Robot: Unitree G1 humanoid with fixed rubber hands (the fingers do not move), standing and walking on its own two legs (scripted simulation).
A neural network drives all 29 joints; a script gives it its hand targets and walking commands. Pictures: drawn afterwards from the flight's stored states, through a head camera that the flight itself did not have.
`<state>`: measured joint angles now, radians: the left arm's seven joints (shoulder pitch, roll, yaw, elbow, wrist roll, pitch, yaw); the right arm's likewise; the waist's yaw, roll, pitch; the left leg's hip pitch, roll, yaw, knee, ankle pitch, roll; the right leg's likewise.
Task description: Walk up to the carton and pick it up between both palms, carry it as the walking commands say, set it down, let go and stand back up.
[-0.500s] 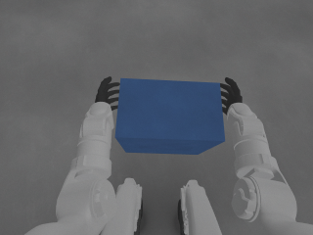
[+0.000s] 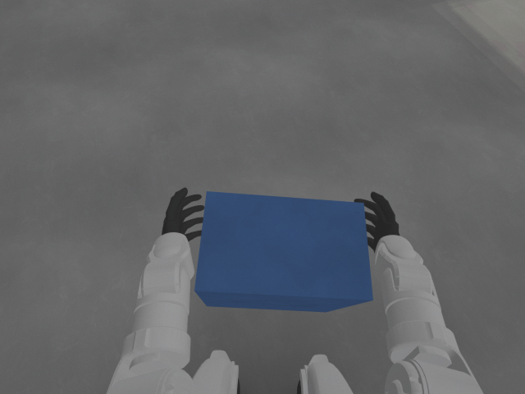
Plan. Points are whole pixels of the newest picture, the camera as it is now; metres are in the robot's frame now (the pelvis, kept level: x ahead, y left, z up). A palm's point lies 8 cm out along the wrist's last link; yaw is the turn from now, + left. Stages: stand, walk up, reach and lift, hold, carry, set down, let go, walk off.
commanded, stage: reach and lift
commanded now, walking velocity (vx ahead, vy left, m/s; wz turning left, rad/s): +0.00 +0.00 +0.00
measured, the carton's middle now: (275, 261) +0.35 -0.01 -0.12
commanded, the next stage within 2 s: none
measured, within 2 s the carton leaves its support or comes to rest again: neither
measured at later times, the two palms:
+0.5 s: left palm (164, 230) +0.34 +0.15 +0.05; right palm (411, 231) +0.35 -0.19 +0.05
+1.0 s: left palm (144, 225) +0.32 +0.16 +0.11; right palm (434, 230) +0.32 -0.18 +0.10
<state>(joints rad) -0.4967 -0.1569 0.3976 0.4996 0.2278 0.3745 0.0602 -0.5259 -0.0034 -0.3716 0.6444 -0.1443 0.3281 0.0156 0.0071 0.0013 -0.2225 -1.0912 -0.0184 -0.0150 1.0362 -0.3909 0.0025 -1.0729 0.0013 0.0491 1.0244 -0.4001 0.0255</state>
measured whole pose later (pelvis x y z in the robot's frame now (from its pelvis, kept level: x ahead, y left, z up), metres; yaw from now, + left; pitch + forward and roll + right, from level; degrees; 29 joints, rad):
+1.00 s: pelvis +0.02 -0.01 +0.08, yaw +0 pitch +2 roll +0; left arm -0.31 -0.16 0.34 0.38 0.30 0.65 0.00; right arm -0.34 0.04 -0.34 0.49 -0.16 0.61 0.06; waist 0.01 0.00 -0.13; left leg -0.31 0.00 -0.02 0.52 -0.24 0.01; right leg -0.29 0.00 0.05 0.50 -0.23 0.03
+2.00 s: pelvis +0.02 +0.00 +0.09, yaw +0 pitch -3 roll -1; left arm -0.29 -0.16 0.28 0.26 0.29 0.75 -0.01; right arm -0.25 0.06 -0.28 0.31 -0.18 0.72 0.04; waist 0.01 0.00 -0.05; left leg -0.17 0.00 -0.02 0.42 -0.20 0.01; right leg -0.14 0.00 0.06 0.37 -0.18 0.03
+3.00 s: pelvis +0.01 +0.00 +0.09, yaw +0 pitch -4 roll -1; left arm -0.28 -0.16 0.27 0.26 0.30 0.75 -0.03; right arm -0.25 0.06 -0.28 0.30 -0.18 0.73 0.04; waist 0.01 0.00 -0.05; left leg -0.17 0.00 -0.02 0.42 -0.19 0.01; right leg -0.14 0.00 0.06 0.37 -0.17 0.03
